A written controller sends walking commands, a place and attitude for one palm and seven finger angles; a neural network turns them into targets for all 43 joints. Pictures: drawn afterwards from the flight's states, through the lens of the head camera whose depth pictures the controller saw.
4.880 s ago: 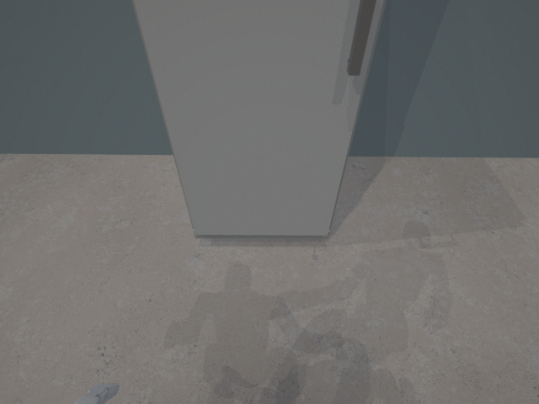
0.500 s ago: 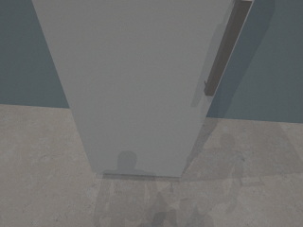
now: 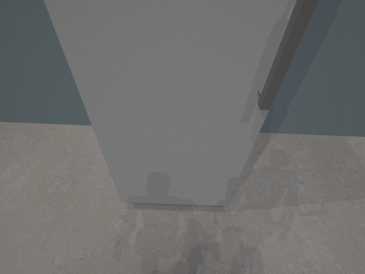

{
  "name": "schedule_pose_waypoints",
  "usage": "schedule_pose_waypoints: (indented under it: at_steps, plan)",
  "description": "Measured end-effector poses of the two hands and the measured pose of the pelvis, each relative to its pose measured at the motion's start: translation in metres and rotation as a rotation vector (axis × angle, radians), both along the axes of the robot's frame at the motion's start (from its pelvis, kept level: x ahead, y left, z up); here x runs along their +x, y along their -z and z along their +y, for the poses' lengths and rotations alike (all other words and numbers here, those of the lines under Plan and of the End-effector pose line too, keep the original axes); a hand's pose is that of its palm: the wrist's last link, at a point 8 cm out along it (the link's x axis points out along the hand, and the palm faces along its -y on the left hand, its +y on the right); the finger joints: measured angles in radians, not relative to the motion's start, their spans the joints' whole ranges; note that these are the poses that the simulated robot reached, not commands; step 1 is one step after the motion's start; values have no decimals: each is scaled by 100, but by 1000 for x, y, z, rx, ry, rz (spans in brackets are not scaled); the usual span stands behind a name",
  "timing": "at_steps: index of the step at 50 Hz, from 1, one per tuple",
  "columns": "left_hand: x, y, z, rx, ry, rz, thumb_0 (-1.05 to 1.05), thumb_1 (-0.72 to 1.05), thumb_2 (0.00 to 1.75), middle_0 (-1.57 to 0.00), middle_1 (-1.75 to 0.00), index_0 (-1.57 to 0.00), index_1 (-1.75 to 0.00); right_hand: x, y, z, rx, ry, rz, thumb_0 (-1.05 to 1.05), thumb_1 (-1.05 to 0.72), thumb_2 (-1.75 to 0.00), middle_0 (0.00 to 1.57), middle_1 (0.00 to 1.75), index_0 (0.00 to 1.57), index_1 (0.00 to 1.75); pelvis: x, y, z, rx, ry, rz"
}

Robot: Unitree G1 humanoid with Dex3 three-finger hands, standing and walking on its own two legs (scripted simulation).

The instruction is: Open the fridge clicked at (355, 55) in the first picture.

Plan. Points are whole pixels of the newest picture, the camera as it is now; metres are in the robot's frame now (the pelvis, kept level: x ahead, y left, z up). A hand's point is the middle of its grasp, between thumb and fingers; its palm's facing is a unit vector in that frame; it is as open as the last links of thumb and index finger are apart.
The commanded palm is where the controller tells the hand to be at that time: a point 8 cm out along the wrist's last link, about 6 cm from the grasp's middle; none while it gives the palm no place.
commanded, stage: look again from close up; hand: right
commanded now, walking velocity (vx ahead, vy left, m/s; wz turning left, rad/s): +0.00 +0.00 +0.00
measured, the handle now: (280, 53) +0.55 -0.19 +0.23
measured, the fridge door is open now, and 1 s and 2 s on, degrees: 0 0 0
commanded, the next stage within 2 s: shuffle to correct the standing spot in 0.24 s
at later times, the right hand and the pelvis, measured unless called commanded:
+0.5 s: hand out of the picture +0.02 -0.19 -0.17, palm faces +0.03 +0.98 -0.22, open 7.4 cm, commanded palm none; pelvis +0.00 +0.00 +0.00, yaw +0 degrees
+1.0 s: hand out of the picture +0.14 -0.19 -0.17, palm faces +0.06 +0.97 -0.25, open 7.3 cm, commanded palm none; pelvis +0.09 -0.01 -0.01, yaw -1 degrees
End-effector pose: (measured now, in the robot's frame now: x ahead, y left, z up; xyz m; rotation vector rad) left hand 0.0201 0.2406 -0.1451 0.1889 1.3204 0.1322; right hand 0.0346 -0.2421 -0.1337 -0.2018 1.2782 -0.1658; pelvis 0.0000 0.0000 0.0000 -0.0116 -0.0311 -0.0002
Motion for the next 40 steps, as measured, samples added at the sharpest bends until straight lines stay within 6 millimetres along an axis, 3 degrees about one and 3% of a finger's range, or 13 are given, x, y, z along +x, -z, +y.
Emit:
schedule_pose_waypoints:
  at_steps: [21, 32, 36, 40]
  plan:
    - [-16, -1, -7, -13, 3, 36, 0, 91, 90, -20, -29, -20, -30, -14, 1, -3, 3, 11, 23, 1, -90, -90, 20, 30, 20, 30, -6, -1, 0, 3, -1, 2]
    - [-38, 0, -42, -21, -32, 127, 0, 91, 90, -20, -29, -19, -30, -32, 22, -4, 82, 67, 110, 1, -90, -90, 20, 30, 20, 30, 18, 6, -22, 13, -5, 19]
    - [-50, -1, -59, -36, -79, 157, 0, 91, 90, -20, -29, -19, -30, -20, 22, -7, 87, 39, 151, 1, -91, -90, 20, 30, 20, 30, 33, 6, -29, 13, -19, 25]
    - [-64, -1, -74, -77, -109, 232, 0, 91, 90, -20, -29, -19, -30, 18, 16, -8, 61, 14, 123, 2, -92, -90, 20, 30, 20, 30, 48, 6, -26, 8, -14, 28]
